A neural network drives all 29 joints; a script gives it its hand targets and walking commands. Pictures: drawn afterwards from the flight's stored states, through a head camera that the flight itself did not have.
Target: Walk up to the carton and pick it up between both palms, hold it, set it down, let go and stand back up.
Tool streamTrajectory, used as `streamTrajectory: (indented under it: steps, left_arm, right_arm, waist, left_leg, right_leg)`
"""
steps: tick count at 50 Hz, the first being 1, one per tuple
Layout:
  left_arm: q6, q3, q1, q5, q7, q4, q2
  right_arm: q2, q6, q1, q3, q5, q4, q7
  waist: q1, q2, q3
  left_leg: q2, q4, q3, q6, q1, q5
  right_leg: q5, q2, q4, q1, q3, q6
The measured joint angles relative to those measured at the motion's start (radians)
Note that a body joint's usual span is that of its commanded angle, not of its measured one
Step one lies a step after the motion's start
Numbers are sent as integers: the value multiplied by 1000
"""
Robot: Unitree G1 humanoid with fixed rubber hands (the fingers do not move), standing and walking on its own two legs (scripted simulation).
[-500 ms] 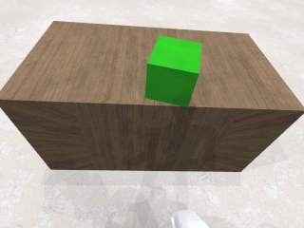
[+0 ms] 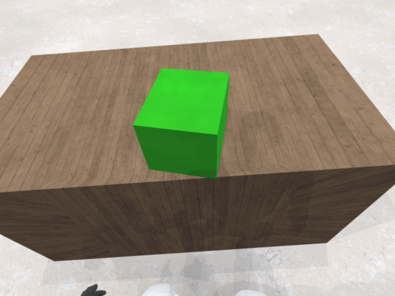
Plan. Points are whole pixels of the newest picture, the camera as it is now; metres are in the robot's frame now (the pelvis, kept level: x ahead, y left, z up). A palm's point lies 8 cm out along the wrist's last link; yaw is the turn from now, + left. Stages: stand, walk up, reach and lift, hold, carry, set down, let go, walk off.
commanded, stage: walk up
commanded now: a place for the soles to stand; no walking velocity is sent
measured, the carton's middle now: (188, 122) +0.53 +0.06 +0.01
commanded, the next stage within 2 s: none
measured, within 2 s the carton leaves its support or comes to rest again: neither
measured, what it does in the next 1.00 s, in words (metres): steps on the spot: left foot, then right foot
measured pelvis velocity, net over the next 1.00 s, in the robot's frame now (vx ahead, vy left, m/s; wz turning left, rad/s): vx -0.02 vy -0.02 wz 0.12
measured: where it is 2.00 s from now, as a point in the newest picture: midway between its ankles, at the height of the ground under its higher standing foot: outside the picture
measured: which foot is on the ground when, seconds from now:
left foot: up 0.00-0.30, down 0.32-0.74, up 0.76-1.00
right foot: down 0.00-0.36, up 0.38-0.70, down 0.72-1.00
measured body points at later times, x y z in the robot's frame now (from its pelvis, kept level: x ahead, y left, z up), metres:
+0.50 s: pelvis +0.06 -0.01 +0.00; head +0.11 +0.01 +0.45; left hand +0.16 +0.25 -0.13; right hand +0.18 -0.26 -0.11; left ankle +0.14 +0.07 -0.73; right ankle +0.03 -0.14 -0.66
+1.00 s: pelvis -0.02 -0.02 +0.01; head +0.00 -0.07 +0.45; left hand +0.01 +0.27 -0.08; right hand +0.08 -0.29 -0.14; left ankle -0.03 +0.16 -0.66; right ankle +0.02 -0.15 -0.73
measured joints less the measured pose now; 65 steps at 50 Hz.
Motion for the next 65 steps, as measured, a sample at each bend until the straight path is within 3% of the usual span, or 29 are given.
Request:
streamTrajectory:
  steps: [7, 14, 16, 17, 19, 21, 24, 27, 31, 35, 38, 41, 43, 47, 49, 53, 56, 58, 61, 65]
  left_arm:
    - [7, -14, 97, 2, 12, 40, -13]
    - [31, -46, 64, 5, 29, -2, -29]
    - [40, -51, 54, 2, 35, -15, -25]
    - [44, -53, 46, -1, 36, -17, -17]
    - [49, -54, 13, -10, 39, -21, 0]
    - [57, -54, -16, -13, 44, -35, -1]
    - [72, -45, -52, -12, 46, -46, -2]
    - [68, -23, -73, -20, 39, -68, 12]
    - [42, -3, -92, -31, 43, -76, 19]
    - [25, 3, -73, -33, 53, -69, 4]
    - [23, -5, -51, -17, 56, -42, -37]
    - [25, -3, 22, 9, 59, -34, -27]
    - [24, 8, 45, 23, 66, -10, -19]
    - [4, 0, 58, 23, 65, -10, -27]
    - [-1, -6, 57, 17, 55, -13, -28]
    - [6, -4, 47, 20, 38, -37, -12]
    - [13, 0, 44, 18, 30, -50, 16]
    - [26, 7, 57, 13, 26, -38, 44]
    - [58, 4, 99, 11, 19, -23, 37]
    - [43, -13, 93, 7, 5, -29, 24]
  right_arm:
    - [-27, -24, -133, -19, 8, -59, -2]
    - [21, -3, -220, 23, 14, -38, -29]
    - [32, 2, -235, 33, 9, -31, -33]
    - [39, 3, -241, 36, 6, -25, -34]
    - [48, 1, -262, 39, 0, -22, -31]
    - [35, 1, -271, 35, 10, -26, -28]
    - [21, 17, -273, 21, 16, -15, -33]
    - [19, 36, -271, 13, 14, -15, -30]
    - [7, 63, -291, -2, 3, -20, -6]
    - [-14, 80, -303, -16, -3, -32, 17]
    - [-45, 91, -298, -31, 8, -13, 29]
    - [-31, 112, -245, -35, -4, 0, 33]
    - [-35, 111, -226, -40, -8, 6, 39]
    - [-74, 82, -181, -64, 7, 24, 42]
    - [-77, 76, -154, -67, 11, 41, 42]
    - [-38, 63, -113, -58, 8, 50, 45]
    - [-2, 37, -112, -48, -2, 38, 39]
    - [32, 11, -126, -37, -8, 36, 32]
    - [39, -12, -95, -22, -13, 27, 20]
    - [27, -19, -47, -15, -11, 35, 2]
  waist:
    - [21, 39, 23]
    - [27, 35, 69]
    - [27, 32, 71]
    - [21, 21, 69]
    - [4, -12, 83]
    - [-19, 5, 98]
    - [-43, 36, 90]
    - [-61, 31, 68]
    - [-77, 18, 54]
    - [-78, 21, 47]
    - [-75, 102, 61]
    - [-32, 74, 5]
    - [-20, 55, -6]
    - [-24, 99, -15]
    - [-19, 109, -26]
    - [-14, 86, -43]
    - [-6, 44, -41]
    - [3, -39, -26]
    - [-33, -54, -77]
    - [-59, -44, -86]
  left_leg:
    - [-14, -102, -62, -27, -208, 213]
    - [-52, -448, -12, -50, -142, 333]
    - [-66, -548, 0, -39, -82, 364]
    - [-73, -595, 1, -9, -50, 322]
    - [-98, -624, 6, 36, -34, 272]
    - [-89, -596, -11, 52, -42, 277]
    - [-66, -600, -35, 57, -36, 284]
    - [-62, -624, -52, 46, -45, 311]
    - [-71, -623, -63, 41, -86, 339]
    - [-86, -584, -54, 27, -132, 349]
    - [-69, -527, -93, 7, -146, 305]
    - [-127, -290, -106, -33, -206, 69]
    - [-154, -136, -134, -45, -225, 56]
    - [-132, -73, -219, -66, -202, 114]
    - [-109, -138, -217, -84, -154, 110]
    - [-60, -387, -142, -100, -33, 40]
    - [-52, -585, -90, -71, 57, 99]
    - [-87, -605, -55, -40, 82, 182]
    - [-69, -591, -69, -15, 79, 132]
    - [-43, -703, -105, -14, 137, 177]
  right_leg:
    - [34, 53, -165, 124, -4, -21]
    - [-2, 96, -151, 124, -20, -27]
    - [-35, 109, -104, 108, -23, -25]
    - [-57, 106, -70, 95, -24, -22]
    - [-84, 78, 60, 34, -23, 28]
    - [-199, 87, 242, -33, -1, 80]
    - [-295, 82, 434, -105, 50, 87]
    - [-268, 54, 483, -135, 100, 93]
    - [-220, 23, 368, -111, 99, 111]
    - [-122, 8, 110, -14, 43, 107]
    - [-57, 38, 28, 40, -8, 74]
    - [-68, -12, 43, 21, 13, 41]
    - [-47, -52, 12, 26, 30, 44]
    - [18, -81, -73, 37, 2, 81]
    - [25, -91, -85, 29, -4, 76]
    - [9, -109, -64, 9, -32, 63]
    - [-18, -119, -6, -19, -49, 66]
    - [-96, -146, 83, -48, -3, 53]
    - [-238, -73, 281, -125, 30, 57]
    - [-168, -29, 359, -197, 40, 79]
